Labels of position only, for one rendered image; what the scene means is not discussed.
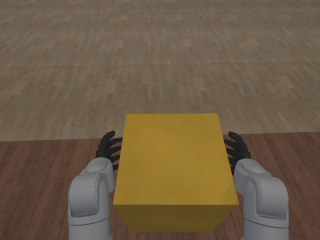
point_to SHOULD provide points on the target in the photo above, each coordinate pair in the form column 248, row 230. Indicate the right robot forearm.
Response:
column 265, row 203

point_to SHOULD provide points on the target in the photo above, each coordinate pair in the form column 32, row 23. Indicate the carton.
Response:
column 174, row 174

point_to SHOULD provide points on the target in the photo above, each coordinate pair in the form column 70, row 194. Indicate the left robot forearm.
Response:
column 88, row 201

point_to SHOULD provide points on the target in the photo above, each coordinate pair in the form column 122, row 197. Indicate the robot left hand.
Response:
column 104, row 150

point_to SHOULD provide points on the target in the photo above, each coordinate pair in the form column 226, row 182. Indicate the robot right hand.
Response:
column 240, row 150

